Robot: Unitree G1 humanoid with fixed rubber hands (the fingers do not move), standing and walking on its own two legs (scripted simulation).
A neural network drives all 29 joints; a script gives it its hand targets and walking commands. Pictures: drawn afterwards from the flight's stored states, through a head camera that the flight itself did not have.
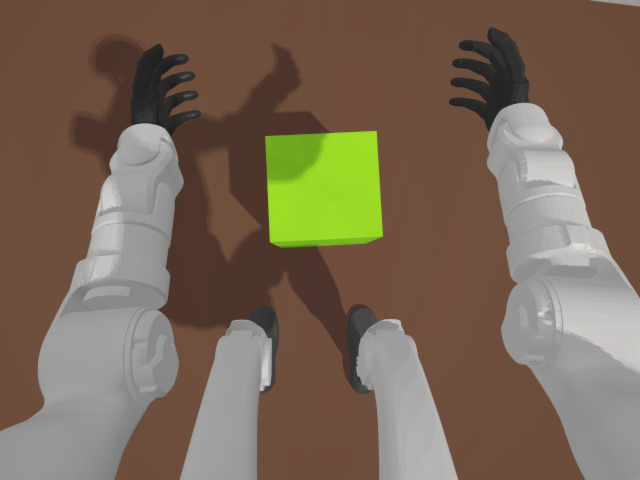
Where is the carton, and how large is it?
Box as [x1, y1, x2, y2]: [265, 131, 382, 247]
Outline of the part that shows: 376,131 265,136 270,242 281,247 365,243 382,236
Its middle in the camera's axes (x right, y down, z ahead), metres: +0.01 -0.10 +0.85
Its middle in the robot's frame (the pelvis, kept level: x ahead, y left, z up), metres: +0.49 -0.01 -0.51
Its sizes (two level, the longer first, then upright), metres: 0.210 0.200 0.250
